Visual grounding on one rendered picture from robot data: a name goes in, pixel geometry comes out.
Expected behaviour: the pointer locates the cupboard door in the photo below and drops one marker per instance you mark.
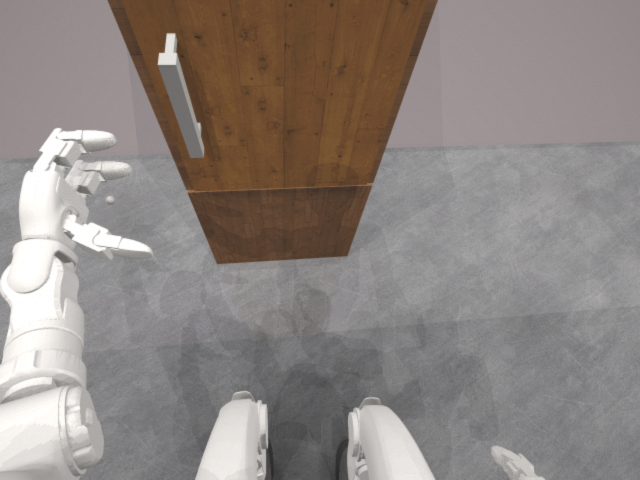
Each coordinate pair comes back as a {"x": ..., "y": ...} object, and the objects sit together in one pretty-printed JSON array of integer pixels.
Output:
[{"x": 289, "y": 93}]

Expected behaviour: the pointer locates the robot right thigh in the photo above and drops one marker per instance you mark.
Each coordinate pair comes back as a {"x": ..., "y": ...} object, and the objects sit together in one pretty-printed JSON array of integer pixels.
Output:
[{"x": 377, "y": 435}]

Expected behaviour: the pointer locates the robot thigh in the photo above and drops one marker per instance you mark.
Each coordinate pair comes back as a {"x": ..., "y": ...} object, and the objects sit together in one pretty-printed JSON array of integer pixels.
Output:
[
  {"x": 377, "y": 435},
  {"x": 240, "y": 431}
]

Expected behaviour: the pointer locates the left robot upper arm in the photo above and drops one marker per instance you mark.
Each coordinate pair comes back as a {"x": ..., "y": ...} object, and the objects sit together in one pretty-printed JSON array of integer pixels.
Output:
[{"x": 52, "y": 435}]

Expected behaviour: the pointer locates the robot right hand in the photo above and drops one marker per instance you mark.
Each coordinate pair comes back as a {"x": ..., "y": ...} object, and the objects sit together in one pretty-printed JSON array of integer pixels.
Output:
[{"x": 517, "y": 466}]

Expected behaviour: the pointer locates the robot left thigh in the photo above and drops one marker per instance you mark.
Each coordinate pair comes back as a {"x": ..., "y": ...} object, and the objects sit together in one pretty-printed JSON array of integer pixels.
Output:
[{"x": 240, "y": 431}]

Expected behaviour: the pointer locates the robot left forearm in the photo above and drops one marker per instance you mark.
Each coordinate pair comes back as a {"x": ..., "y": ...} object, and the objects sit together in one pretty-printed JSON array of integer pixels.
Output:
[{"x": 45, "y": 339}]

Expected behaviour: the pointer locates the robot left hand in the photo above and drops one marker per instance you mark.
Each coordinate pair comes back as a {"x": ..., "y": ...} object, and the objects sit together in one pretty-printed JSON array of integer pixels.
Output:
[{"x": 46, "y": 198}]

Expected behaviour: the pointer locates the handle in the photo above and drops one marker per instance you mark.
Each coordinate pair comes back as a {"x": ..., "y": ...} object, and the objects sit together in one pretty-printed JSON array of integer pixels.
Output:
[{"x": 175, "y": 84}]

